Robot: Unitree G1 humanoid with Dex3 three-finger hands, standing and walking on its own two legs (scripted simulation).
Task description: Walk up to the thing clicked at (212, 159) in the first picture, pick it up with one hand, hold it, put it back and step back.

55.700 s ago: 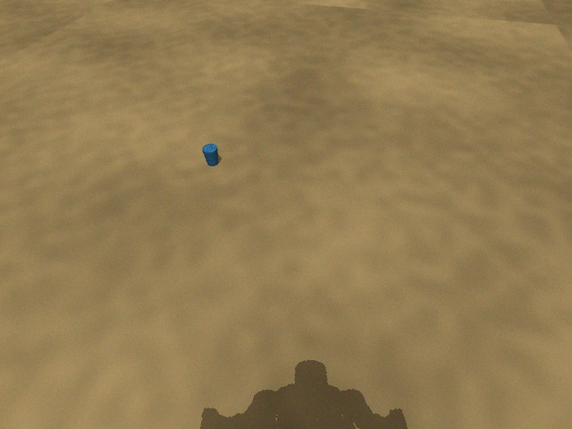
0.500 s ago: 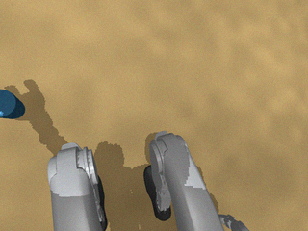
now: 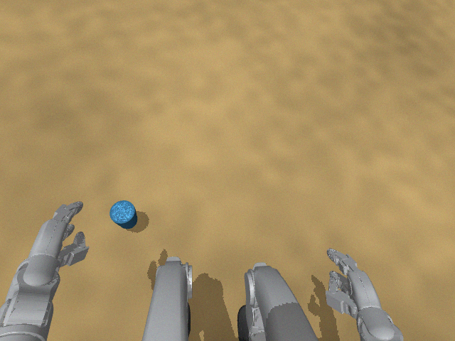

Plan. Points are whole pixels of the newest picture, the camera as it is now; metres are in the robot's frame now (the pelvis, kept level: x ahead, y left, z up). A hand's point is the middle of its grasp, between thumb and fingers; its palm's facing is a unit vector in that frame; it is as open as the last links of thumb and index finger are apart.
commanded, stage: home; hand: left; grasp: from above
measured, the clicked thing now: (125, 216) +0.48 +0.31 -0.52
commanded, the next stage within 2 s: none
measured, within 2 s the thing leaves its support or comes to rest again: neither
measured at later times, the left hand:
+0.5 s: hand (99, 260) +0.24 +0.18 +0.09, palm faces +0.11 -0.98 -0.19, open 7.4 cm
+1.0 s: hand (99, 274) +0.22 +0.17 +0.10, palm faces +0.12 -0.97 -0.19, open 7.4 cm
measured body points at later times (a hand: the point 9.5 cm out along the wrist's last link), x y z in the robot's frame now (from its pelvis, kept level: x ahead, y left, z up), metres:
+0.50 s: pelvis +0.08 -0.01 +0.14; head +0.11 +0.00 +0.59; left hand +0.23 +0.23 +0.10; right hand +0.22 -0.25 +0.07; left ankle +0.08 +0.11 -0.53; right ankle +0.06 -0.12 -0.53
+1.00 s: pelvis +0.08 -0.02 +0.15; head +0.09 -0.01 +0.60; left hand +0.21 +0.22 +0.12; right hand +0.26 -0.25 +0.09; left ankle +0.08 +0.11 -0.53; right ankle +0.06 -0.12 -0.53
